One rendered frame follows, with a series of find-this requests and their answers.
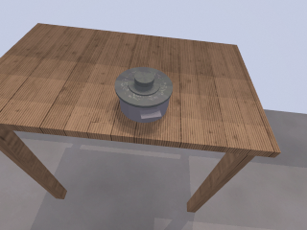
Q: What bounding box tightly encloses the table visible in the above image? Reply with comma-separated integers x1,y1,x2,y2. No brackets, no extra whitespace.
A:
0,23,281,213

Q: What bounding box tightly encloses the lid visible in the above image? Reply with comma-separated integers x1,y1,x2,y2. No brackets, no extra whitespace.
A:
114,67,173,108

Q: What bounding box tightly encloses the knob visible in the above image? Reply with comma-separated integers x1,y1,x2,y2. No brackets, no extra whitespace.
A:
134,70,154,87

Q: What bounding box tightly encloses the pot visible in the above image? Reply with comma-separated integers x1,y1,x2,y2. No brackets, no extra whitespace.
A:
119,98,170,123

